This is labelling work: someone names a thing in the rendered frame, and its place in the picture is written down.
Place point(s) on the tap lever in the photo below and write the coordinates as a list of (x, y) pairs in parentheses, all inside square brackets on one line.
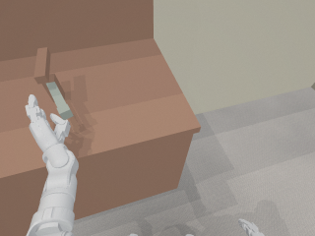
[(62, 107)]

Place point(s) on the counter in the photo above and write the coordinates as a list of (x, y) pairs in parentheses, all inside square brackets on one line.
[(132, 125)]

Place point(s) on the robot right hand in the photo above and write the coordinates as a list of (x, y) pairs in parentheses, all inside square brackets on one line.
[(250, 228)]

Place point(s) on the left robot forearm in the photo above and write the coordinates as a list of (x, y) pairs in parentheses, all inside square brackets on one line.
[(56, 205)]

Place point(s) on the robot left hand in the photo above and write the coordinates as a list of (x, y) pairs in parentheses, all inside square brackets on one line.
[(44, 136)]

